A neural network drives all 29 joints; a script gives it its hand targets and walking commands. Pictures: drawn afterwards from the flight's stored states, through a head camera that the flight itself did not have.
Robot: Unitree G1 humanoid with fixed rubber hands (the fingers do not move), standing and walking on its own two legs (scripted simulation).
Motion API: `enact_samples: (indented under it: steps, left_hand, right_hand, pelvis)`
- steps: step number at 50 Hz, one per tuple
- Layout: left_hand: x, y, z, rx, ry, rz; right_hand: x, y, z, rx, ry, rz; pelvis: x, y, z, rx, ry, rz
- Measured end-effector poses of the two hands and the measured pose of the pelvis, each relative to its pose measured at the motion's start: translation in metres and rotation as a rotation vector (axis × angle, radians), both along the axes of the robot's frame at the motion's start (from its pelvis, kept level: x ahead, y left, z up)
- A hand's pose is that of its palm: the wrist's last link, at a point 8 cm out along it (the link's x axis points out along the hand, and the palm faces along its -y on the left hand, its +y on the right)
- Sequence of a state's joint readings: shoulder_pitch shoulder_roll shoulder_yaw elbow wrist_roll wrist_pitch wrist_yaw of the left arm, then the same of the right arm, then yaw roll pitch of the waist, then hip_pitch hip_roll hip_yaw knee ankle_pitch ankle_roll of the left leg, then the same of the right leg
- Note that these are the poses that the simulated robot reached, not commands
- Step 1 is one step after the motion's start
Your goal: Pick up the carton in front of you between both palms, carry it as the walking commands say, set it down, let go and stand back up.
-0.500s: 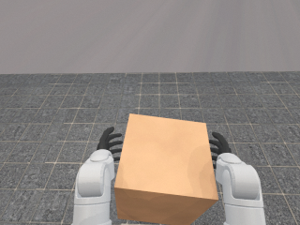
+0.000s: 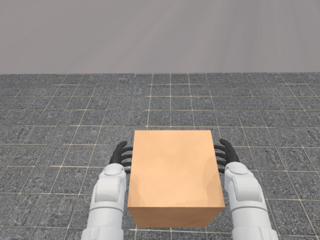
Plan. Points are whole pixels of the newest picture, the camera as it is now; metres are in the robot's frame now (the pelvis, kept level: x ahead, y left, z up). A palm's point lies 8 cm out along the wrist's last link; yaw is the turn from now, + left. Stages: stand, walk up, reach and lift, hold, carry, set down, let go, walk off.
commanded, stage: carry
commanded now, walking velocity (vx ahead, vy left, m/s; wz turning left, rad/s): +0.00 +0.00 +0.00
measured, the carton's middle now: (171, 182) +0.30 +0.00 -0.07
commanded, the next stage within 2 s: hold in 1.30 s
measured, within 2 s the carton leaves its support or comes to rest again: neither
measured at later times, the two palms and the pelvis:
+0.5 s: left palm (112, 176) +0.26 +0.15 +0.04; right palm (235, 175) +0.27 -0.15 +0.04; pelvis -0.03 +0.00 +0.00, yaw +0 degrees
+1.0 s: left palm (109, 181) +0.25 +0.15 +0.04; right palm (234, 179) +0.25 -0.14 +0.05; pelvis -0.04 +0.01 +0.00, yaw +0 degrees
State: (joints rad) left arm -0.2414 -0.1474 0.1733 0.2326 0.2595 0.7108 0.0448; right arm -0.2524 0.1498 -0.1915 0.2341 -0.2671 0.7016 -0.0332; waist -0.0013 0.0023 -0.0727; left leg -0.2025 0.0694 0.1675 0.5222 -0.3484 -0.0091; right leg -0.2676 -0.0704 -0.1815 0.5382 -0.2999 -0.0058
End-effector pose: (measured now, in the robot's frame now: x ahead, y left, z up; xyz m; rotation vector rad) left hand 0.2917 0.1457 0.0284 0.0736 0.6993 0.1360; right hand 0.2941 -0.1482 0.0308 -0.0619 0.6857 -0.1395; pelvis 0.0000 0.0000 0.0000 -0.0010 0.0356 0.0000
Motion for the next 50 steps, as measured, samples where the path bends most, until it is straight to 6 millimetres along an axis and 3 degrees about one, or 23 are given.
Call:
enact_samples:
  steps: [11, 24, 50]
  left_hand:
    - [-0.011, 0.000, 0.015, -0.008, -0.046, 0.009]
    - [-0.027, 0.002, 0.013, -0.007, -0.020, 0.010]
    - [-0.041, 0.008, 0.013, -0.008, -0.021, 0.010]
  right_hand:
    - [-0.012, -0.001, 0.015, 0.012, -0.049, -0.012]
    - [-0.028, 0.001, 0.014, 0.005, -0.026, -0.010]
    - [-0.041, 0.007, 0.014, 0.005, -0.031, -0.012]
  pelvis:
    - [-0.015, 0.000, 0.002, 0.000, -0.004, -0.001]
    - [-0.028, 0.002, 0.002, 0.001, -0.008, -0.003]
    - [-0.041, 0.008, 0.002, 0.000, -0.009, -0.003]
